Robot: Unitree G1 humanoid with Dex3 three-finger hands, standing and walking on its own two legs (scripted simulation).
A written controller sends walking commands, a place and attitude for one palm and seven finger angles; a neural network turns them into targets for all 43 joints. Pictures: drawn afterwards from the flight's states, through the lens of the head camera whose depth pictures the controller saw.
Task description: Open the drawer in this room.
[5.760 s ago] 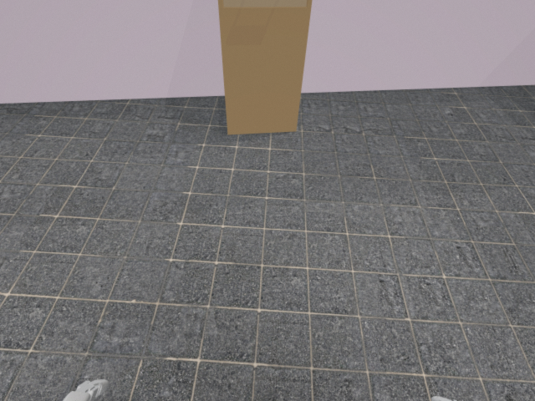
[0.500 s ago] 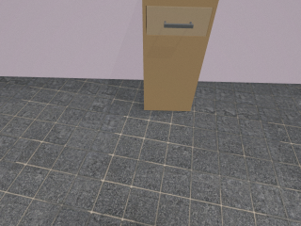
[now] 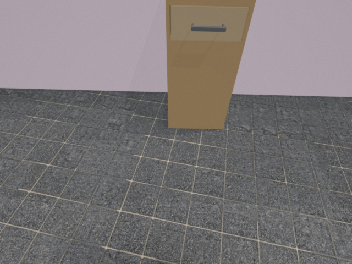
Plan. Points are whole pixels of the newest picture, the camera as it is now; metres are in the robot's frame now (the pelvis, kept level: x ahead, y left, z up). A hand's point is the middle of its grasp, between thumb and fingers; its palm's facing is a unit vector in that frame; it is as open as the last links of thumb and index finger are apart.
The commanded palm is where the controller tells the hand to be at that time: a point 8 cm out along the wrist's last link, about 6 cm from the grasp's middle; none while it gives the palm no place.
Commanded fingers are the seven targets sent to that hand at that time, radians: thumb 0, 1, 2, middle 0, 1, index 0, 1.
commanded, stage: look at it before walking up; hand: left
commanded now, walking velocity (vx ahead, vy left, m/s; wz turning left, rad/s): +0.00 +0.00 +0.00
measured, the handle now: (208, 27) +1.19 -0.10 +0.03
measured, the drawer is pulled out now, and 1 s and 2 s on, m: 0.00 0.00 0.00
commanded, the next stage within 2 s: walk to a spot facing it in 0.18 s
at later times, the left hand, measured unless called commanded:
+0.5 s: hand out of the picture -0.03 +0.17 -0.18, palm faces +0.01 -0.98 -0.18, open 7.4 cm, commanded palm none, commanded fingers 0.00 0.90 0.90 -0.20 -0.30 -0.20 -0.30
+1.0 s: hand out of the picture +0.14 +0.17 -0.16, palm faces -0.29 -0.92 -0.26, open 7.4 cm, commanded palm none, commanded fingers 0.00 0.90 0.90 -0.20 -0.30 -0.20 -0.30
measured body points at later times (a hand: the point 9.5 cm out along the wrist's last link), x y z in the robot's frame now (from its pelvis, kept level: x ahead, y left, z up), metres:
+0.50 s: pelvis -0.01 +0.00 -0.01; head +0.01 +0.00 +0.44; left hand -0.03 +0.22 -0.17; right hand -0.01 -0.22 -0.17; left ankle +0.00 +0.12 -0.74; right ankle -0.05 -0.08 -0.74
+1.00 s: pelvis -0.02 +0.00 -0.01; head +0.01 -0.03 +0.43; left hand +0.15 +0.22 -0.14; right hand -0.05 -0.25 -0.17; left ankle +0.00 +0.12 -0.74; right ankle -0.07 -0.12 -0.73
